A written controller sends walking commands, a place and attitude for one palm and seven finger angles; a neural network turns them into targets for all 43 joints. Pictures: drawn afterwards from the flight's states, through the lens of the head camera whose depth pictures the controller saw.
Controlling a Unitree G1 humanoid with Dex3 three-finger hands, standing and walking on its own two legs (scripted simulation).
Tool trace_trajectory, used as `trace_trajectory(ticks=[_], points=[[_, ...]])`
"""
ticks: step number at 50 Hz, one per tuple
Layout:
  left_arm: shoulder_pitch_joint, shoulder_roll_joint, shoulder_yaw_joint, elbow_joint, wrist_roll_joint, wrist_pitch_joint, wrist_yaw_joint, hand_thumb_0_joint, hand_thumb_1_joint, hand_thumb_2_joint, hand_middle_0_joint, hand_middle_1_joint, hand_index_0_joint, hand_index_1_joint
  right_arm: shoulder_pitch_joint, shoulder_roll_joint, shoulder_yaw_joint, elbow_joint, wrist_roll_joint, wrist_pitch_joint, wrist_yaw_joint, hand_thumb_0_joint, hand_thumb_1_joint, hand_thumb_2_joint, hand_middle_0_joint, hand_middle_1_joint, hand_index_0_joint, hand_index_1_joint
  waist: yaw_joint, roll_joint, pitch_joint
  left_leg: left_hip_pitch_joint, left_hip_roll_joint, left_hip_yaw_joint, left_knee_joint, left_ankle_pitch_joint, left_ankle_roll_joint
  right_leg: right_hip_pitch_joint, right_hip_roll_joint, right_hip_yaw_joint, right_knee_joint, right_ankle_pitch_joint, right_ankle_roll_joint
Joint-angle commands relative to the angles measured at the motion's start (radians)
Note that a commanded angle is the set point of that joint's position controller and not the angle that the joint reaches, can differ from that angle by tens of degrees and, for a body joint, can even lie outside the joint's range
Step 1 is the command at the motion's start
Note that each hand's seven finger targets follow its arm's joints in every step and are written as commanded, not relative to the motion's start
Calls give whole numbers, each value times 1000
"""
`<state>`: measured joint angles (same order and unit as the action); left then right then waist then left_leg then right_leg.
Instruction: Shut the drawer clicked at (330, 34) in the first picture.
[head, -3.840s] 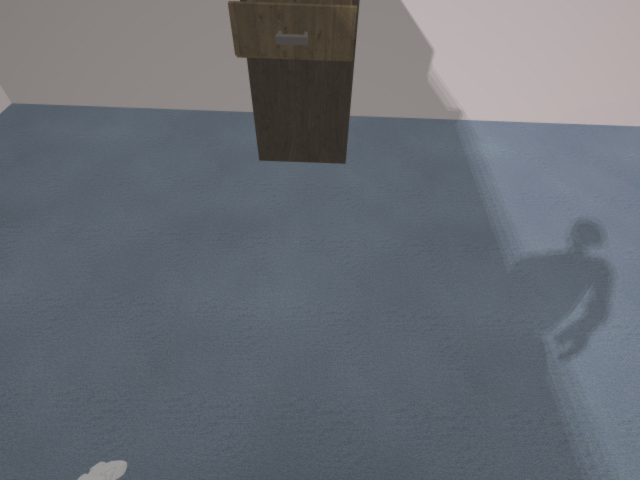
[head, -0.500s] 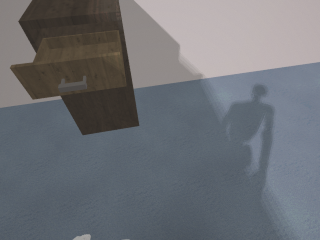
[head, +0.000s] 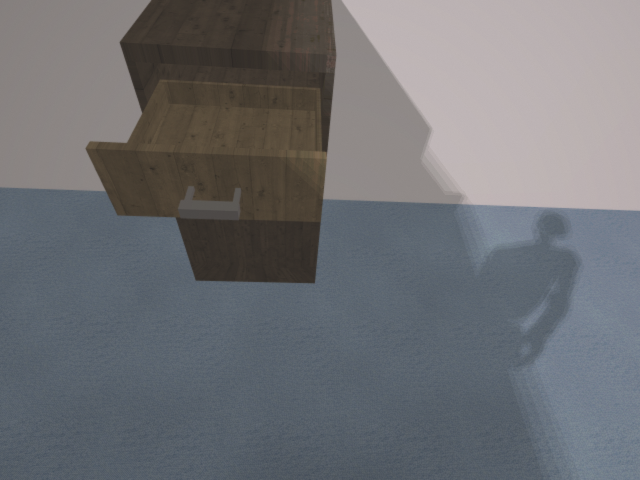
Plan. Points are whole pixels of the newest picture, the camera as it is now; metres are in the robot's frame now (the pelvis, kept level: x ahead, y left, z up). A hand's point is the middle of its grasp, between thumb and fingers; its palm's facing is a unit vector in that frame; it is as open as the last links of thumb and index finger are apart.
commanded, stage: take the last steps up to it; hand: left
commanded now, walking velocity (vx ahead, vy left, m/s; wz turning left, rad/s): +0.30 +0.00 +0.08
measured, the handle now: (212, 201) +0.55 +0.24 -0.02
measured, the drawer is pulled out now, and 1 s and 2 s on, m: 0.30 0.30 0.30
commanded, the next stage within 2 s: come to a stop and stand still in 0.78 s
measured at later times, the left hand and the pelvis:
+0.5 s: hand out of the picture +0.09 +0.13 -0.15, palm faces +0.12 -0.97 -0.19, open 7.4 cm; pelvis +0.12 -0.03 +0.01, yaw +3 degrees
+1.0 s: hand (204, 382) +0.28 +0.20 -0.16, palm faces +0.08 -0.97 -0.23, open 7.4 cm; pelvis +0.24 +0.01 +0.00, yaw +1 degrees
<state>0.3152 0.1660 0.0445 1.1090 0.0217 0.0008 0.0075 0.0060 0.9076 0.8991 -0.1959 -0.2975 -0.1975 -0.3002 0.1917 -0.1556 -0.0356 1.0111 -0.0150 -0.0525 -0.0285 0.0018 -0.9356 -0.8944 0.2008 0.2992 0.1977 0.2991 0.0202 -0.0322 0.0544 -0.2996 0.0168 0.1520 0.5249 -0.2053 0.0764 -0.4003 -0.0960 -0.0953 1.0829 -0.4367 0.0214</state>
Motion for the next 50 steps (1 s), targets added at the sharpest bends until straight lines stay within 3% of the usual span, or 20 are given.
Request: trace_trajectory(ticks=[1,9,12,13,15,16,18,19,22,25,30,33,34,35,36,37,39,42,47,50], points=[[55,20,1,-54,10,-11,-5,0,900,900,-200,-300,-200,-300,105,-126,-30,0,-2,-1,5,0,-900,-900,200,300,200,300,-20,130,-38,54,251,-272,-348,-102,104,-52,-27,29,-97,69,3],[-46,15,4,-107,11,-21,-9,0,900,900,-200,-300,-200,-300,158,-146,-46,36,-10,9,13,0,-900,-900,200,300,200,300,-42,106,21,60,260,-315,-344,-255,113,21,7,1,-382,70,-2],[43,22,9,-74,10,-31,-8,0,900,900,-200,-300,-200,-300,139,-129,-41,45,-6,16,13,0,-900,-900,200,300,200,300,6,76,9,-4,208,-260,-236,-306,61,209,43,-29,-582,162,-5],[83,52,14,-60,11,-38,-2,0,900,900,-200,-300,-200,-300,134,-100,-38,45,0,14,16,0,-900,-900,200,300,200,300,24,2,7,-77,156,-213,-136,-303,27,307,12,28,-671,141,-18],[206,186,43,-35,9,-47,10,0,900,900,-200,-300,-200,-300,90,-41,-20,-4,-2,10,29,0,-900,-900,200,300,200,300,75,-291,37,-361,-3,-15,270,-342,-52,436,-305,490,-926,-151,-178],[234,188,46,-30,-2,-55,15,0,900,900,-200,-300,-200,-300,32,-86,-26,-21,-11,17,33,0,-900,-900,200,300,200,300,95,-286,54,-389,39,-98,425,-323,-49,374,-333,561,-986,-206,-213],[152,121,34,-43,2,-59,21,0,900,900,-200,-300,-200,-300,29,-76,-36,-12,-9,17,39,0,-900,-900,200,300,200,300,36,-101,99,-405,87,-135,531,-199,-52,313,-305,432,-975,-98,-208],[116,98,26,-53,3,-64,20,0,900,900,-200,-300,-200,-300,50,-56,-34,6,-11,19,43,0,-900,-900,200,300,200,300,13,-51,101,-376,101,-134,534,-132,-62,285,-262,313,-951,27,-180],[120,74,15,-45,2,-81,16,0,900,900,-200,-300,-200,-300,86,-28,-29,18,-10,25,45,0,-900,-900,200,300,200,300,-13,-78,50,-316,98,-94,468,-62,-89,295,-199,140,-909,332,-154],[151,82,12,-21,3,-85,15,0,900,900,-200,-300,-200,-300,29,-15,-24,-4,-4,26,51,0,-900,-900,200,300,200,300,0,-83,57,-283,91,-59,347,-33,-96,294,-185,93,-893,467,-154],[157,105,19,3,5,-73,16,0,900,900,-200,-300,-200,-300,-32,-17,-14,-33,-1,13,55,0,-900,-900,200,300,200,300,11,-118,51,-128,58,-27,137,-27,-74,281,-177,70,-828,475,-139],[144,86,18,9,0,-59,15,0,900,900,-200,-300,-200,-300,135,-77,-25,22,-8,0,39,0,-900,-900,200,300,200,300,-67,-38,-12,197,38,-20,-41,56,-60,174,-106,15,-587,451,-93],[162,47,13,-3,-6,-54,11,0,900,900,-200,-300,-200,-300,249,-165,-44,46,-17,-7,25,0,-900,-900,200,300,200,300,-106,144,-100,379,195,-197,-87,128,-8,44,-26,-41,-374,268,-51],[167,9,7,-26,-11,-55,7,0,900,900,-200,-300,-200,-300,340,-257,-62,60,-14,-3,15,0,-900,-900,200,300,200,300,-120,345,-173,468,411,-475,-191,218,89,-104,73,-73,-107,-156,-19],[125,26,7,-51,-3,-55,10,0,900,900,-200,-300,-200,-300,323,-252,-57,58,-8,6,10,0,-900,-900,200,300,200,300,-118,260,-157,404,440,-493,-232,120,134,-146,57,12,27,-192,-40],[85,14,8,-51,-2,-52,11,0,900,900,-200,-300,-200,-300,253,-219,-51,44,-8,4,3,0,-900,-900,200,300,200,300,-105,279,-120,324,418,-469,-260,47,135,-186,23,42,110,-129,-41],[47,25,12,-39,3,-43,0,0,900,900,-200,-300,-200,-300,140,-130,-27,17,-6,-3,2,0,-900,-900,200,300,200,300,-62,171,-6,136,359,-345,-306,20,104,-159,-28,71,100,-14,-31],[111,-13,8,-23,4,-14,-2,0,900,900,-200,-300,-200,-300,83,-92,-20,6,-6,-8,2,0,-900,-900,200,300,200,300,-4,163,0,8,289,-197,-337,39,77,-37,-29,47,-39,67,-15],[59,-27,-9,-52,2,1,11,0,900,900,-200,-300,-200,-300,58,-103,-17,5,-10,9,0,0,-900,-900,200,300,200,300,-2,113,9,-31,274,-174,-308,81,87,87,-4,38,-332,125,3],[93,7,-13,-38,1,-4,21,0,900,900,-200,-300,-200,-300,43,-103,-10,23,-3,20,-2,0,-900,-900,200,300,200,300,32,74,-20,-26,217,-128,-187,99,29,233,18,24,-585,286,15]])
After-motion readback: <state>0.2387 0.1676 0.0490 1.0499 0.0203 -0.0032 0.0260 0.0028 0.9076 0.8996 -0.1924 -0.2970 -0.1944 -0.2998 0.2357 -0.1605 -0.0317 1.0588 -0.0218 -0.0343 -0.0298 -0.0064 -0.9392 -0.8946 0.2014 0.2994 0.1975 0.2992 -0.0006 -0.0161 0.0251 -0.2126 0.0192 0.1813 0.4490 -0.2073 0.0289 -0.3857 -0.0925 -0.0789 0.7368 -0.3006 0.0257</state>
